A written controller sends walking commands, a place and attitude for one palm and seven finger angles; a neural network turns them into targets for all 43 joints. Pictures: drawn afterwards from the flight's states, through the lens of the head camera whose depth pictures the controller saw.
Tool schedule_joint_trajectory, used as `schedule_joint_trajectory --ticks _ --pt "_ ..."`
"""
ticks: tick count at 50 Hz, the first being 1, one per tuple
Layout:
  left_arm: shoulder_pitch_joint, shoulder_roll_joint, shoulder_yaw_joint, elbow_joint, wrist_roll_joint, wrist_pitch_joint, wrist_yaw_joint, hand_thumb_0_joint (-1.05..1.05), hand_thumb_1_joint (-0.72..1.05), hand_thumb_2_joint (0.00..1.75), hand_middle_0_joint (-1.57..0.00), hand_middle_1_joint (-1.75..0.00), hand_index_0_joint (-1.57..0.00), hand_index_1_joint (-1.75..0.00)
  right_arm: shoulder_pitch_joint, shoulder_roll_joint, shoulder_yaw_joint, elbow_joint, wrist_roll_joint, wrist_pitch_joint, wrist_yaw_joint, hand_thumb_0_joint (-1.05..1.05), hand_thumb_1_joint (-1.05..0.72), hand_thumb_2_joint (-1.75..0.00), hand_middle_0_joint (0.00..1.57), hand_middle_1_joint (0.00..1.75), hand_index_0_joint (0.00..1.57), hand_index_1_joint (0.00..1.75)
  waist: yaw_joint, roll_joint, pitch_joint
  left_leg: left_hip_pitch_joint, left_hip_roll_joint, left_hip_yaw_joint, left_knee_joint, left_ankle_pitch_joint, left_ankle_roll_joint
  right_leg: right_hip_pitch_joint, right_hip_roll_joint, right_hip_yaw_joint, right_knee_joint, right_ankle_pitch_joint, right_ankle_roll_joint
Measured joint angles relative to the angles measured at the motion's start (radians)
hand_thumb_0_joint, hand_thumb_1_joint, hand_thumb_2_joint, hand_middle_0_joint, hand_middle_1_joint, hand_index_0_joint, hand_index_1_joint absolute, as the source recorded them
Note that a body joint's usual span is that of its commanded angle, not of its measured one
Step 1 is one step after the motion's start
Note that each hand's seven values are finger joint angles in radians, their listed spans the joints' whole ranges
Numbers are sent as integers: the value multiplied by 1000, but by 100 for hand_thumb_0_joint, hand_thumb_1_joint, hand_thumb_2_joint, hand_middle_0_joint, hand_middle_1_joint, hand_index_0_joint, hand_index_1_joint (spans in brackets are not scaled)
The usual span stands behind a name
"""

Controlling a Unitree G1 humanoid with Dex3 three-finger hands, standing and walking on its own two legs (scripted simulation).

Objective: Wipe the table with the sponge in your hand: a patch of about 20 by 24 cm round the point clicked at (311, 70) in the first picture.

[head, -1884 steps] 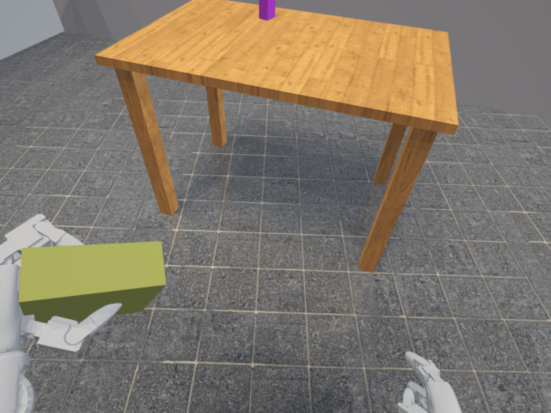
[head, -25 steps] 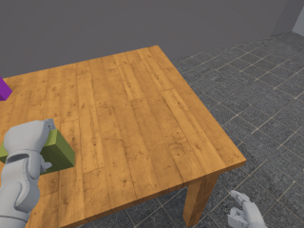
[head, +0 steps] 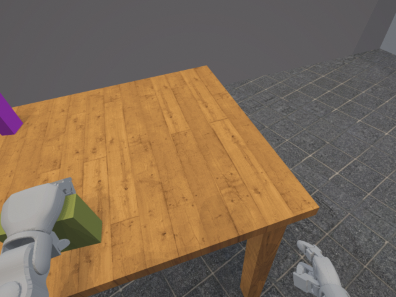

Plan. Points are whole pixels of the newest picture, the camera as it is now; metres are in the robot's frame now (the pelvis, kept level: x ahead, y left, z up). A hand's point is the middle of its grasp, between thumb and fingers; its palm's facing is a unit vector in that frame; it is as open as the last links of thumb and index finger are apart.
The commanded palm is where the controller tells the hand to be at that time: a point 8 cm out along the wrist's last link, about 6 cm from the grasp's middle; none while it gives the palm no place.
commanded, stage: wipe back along the first lane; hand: left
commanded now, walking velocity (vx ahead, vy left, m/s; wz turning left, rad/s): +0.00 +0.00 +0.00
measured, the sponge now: (60, 232) +0.21 +0.31 +0.05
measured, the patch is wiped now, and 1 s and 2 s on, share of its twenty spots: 1.00 1.00 1.00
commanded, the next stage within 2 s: lift the sponge slowly off the table in 0.06 s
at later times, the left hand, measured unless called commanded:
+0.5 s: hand (52, 231) +0.19 +0.29 +0.10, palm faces +0.05 -0.05 -1.00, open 9.0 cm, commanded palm +0.15 +0.27 +0.14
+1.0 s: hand (46, 232) +0.18 +0.29 +0.11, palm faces +0.03 -0.07 -1.00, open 9.0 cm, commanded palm +0.15 +0.29 +0.17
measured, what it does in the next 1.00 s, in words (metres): stands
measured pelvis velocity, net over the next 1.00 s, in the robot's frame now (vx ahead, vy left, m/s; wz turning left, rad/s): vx -0.02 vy -0.02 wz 0.02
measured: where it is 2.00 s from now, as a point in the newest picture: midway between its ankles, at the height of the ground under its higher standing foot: outside the picture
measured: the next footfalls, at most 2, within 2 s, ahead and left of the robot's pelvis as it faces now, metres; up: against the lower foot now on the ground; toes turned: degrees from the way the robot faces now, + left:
none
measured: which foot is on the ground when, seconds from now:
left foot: down 0.00-1.00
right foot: down 0.00-1.00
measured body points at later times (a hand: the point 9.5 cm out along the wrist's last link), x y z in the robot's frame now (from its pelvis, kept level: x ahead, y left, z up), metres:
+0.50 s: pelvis -0.01 -0.01 +0.00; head -0.03 -0.05 +0.45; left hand +0.18 +0.29 +0.15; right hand +0.22 -0.21 -0.08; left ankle -0.01 +0.12 -0.73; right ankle -0.03 -0.13 -0.73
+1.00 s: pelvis -0.02 -0.02 +0.00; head -0.04 -0.05 +0.45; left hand +0.18 +0.29 +0.16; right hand +0.22 -0.22 -0.08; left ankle -0.01 +0.12 -0.73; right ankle -0.03 -0.13 -0.73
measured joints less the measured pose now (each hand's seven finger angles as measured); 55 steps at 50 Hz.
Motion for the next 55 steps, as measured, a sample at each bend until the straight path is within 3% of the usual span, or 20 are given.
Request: schedule_joint_trajectory --ticks 9,21,34,55 --pt "67 -26 -19 -60 10 9 24 4 -41 107 -75 -148 -81 -152 1 3 -3 -1 0 -9 0 2 -91 -90 20 30 19 29 9 7 -3 3 0 2 4 5 1 2 0 3 7 5 0" --pt "-29 -16 -50 2 21 37 -19 3 -42 107 -76 -147 -82 -151 -12 8 7 19 -6 -24 -22 2 -91 -90 20 30 19 29 21 -1 22 29 -1 -9 -19 28 -6 25 0 -8 -3 16 -8" --pt "14 13 -18 -38 -20 -12 -51 1 -43 107 -78 -145 -84 -149 -4 11 11 29 -20 -48 -26 2 -91 -90 20 30 20 30 31 -4 33 60 9 -13 -33 31 -15 57 11 -11 -21 21 -17" --pt "-66 46 -5 -4 -49 -35 -95 -1 -46 107 -81 -141 -87 -145 -18 11 14 53 -25 -74 -56 2 -90 -90 20 30 20 30 42 -2 63 91 12 -27 -67 58 -20 96 15 -24 -62 48 -23"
